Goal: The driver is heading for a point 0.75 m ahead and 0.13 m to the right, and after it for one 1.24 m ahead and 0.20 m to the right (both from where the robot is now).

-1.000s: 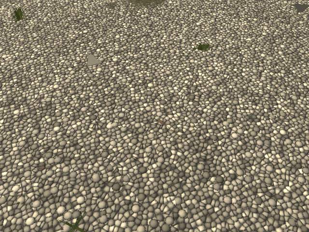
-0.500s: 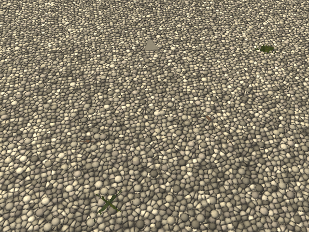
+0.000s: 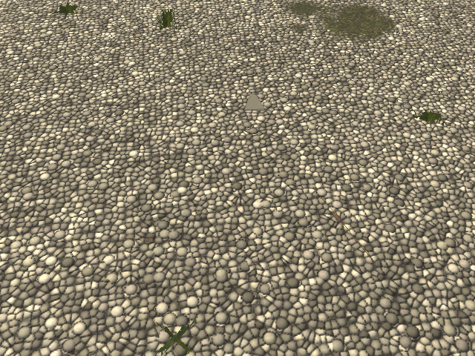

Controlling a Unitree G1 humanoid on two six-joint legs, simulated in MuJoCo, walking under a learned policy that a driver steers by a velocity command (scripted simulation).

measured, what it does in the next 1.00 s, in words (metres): walks ahead: right foot, then left foot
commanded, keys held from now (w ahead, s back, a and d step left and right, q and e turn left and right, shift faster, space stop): w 0.76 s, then w+e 0.24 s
